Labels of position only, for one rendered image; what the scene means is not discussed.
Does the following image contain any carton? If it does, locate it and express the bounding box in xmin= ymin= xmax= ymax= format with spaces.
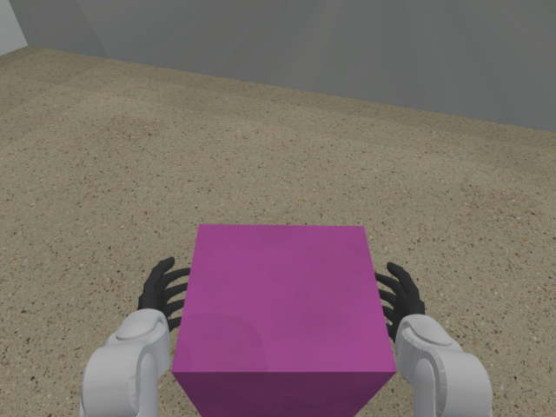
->
xmin=171 ymin=224 xmax=397 ymax=417

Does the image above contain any right robot hand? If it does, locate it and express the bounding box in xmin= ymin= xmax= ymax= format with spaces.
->
xmin=374 ymin=262 xmax=425 ymax=345

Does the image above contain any left robot forearm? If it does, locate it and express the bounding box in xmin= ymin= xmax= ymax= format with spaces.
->
xmin=79 ymin=308 xmax=171 ymax=417

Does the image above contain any left robot hand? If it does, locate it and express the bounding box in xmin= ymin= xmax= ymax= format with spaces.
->
xmin=136 ymin=257 xmax=191 ymax=332

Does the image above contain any right robot forearm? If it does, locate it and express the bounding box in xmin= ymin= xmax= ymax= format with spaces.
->
xmin=394 ymin=314 xmax=493 ymax=417

